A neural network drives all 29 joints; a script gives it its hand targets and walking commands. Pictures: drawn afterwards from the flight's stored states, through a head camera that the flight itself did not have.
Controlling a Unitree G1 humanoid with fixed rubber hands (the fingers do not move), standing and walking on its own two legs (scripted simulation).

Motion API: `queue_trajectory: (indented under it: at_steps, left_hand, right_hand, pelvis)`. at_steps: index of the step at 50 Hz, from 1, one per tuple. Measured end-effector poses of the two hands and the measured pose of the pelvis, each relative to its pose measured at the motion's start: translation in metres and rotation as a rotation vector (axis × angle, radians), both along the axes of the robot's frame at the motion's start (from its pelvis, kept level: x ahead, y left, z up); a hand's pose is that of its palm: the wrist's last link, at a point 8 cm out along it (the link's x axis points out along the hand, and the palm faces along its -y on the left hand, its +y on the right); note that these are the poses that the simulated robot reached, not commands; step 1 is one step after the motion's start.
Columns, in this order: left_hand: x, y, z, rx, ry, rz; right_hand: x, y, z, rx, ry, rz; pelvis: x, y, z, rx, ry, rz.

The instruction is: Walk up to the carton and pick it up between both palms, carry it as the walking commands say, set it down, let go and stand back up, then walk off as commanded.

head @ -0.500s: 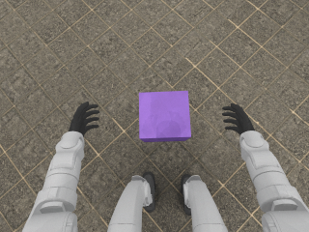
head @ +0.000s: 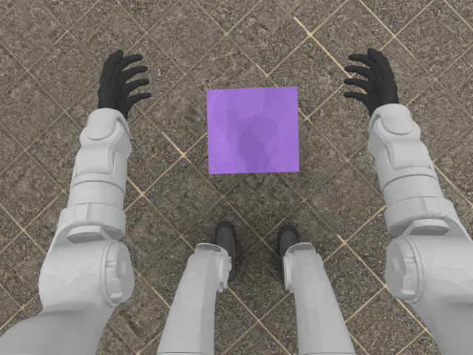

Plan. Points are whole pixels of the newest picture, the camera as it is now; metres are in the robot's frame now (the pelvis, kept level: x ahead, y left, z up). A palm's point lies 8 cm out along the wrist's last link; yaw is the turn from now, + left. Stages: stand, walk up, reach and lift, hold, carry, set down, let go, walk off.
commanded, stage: reach and lift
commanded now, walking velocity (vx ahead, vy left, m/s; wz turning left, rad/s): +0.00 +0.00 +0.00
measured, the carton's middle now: (251, 136) +0.47 -0.01 -0.55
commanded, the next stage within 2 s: none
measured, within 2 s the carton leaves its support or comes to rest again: neither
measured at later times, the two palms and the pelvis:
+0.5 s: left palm (148, 119) +0.47 +0.20 -0.25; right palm (347, 115) +0.47 -0.20 -0.27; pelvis -0.07 -0.01 -0.11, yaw +2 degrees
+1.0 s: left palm (167, 137) +0.45 +0.20 -0.40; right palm (329, 132) +0.46 -0.20 -0.42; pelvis -0.09 -0.01 -0.23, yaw +2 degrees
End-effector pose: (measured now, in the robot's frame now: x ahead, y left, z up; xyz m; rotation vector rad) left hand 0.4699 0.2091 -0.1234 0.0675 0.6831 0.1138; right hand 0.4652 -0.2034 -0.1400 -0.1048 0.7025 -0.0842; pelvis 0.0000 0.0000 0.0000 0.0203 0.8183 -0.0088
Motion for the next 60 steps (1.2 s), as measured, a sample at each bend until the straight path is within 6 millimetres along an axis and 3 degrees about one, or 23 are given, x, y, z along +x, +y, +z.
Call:
queue_trajectory:
  at_steps: [11,16,20,26,31,34,37,39,44,47,53,60]
  left_hand:
    - [-0.013,0.000,-0.038,-0.003,0.001,0.026]
    - [-0.006,-0.010,-0.058,-0.024,-0.048,0.012]
    - [-0.003,-0.016,-0.088,-0.044,-0.023,0.009]
    - [0.003,-0.005,-0.133,-0.022,-0.024,0.034]
    - [0.001,0.002,-0.179,-0.023,0.001,0.056]
    - [-0.003,-0.002,-0.208,-0.024,-0.006,0.048]
    - [-0.013,-0.004,-0.237,-0.015,0.038,0.050]
    - [-0.011,-0.002,-0.245,-0.017,0.034,0.070]
    - [-0.008,-0.002,-0.249,-0.016,-0.002,0.084]
    - [-0.011,-0.004,-0.259,-0.007,0.024,0.075]
    - [-0.021,-0.006,-0.292,-0.004,0.064,0.062]
    - [-0.014,-0.015,-0.331,-0.029,0.051,0.047]
  right_hand:
    - [-0.016,-0.007,-0.043,0.001,0.013,-0.013]
    - [-0.015,-0.004,-0.068,0.000,-0.010,0.001]
    - [-0.007,0.001,-0.095,0.003,0.003,0.006]
    - [0.008,0.007,-0.134,-0.014,-0.010,0.005]
    - [0.009,0.009,-0.174,-0.034,-0.007,-0.003]
    - [0.008,0.011,-0.191,-0.035,-0.065,-0.014]
    - [-0.001,0.010,-0.224,-0.017,0.000,-0.040]
    - [-0.002,0.013,-0.237,0.006,0.018,-0.057]
    - [0.007,0.012,-0.241,0.022,-0.026,-0.076]
    - [0.001,0.006,-0.258,0.015,0.035,-0.098]
    - [-0.014,0.001,-0.294,0.012,0.082,-0.109]
    - [-0.005,0.008,-0.329,0.017,0.055,-0.096]
  pelvis:
    - [-0.020,-0.004,-0.021,0.007,0.078,0.009]
    - [-0.041,-0.006,-0.047,0.009,0.090,0.015]
    - [-0.058,-0.006,-0.075,0.010,0.078,0.020]
    - [-0.073,-0.005,-0.114,0.006,0.025,0.026]
    - [-0.077,-0.003,-0.136,-0.001,-0.037,0.030]
    - [-0.083,-0.002,-0.142,-0.004,-0.182,0.030]
    - [-0.084,-0.002,-0.162,-0.007,-0.192,0.034]
    - [-0.084,-0.002,-0.175,-0.007,-0.196,0.037]
    - [-0.086,-0.005,-0.204,-0.005,-0.238,0.042]
    - [-0.088,-0.006,-0.220,-0.004,-0.236,0.045]
    - [-0.091,-0.009,-0.245,-0.003,-0.232,0.048]
    - [-0.092,-0.009,-0.270,-0.008,-0.234,0.051]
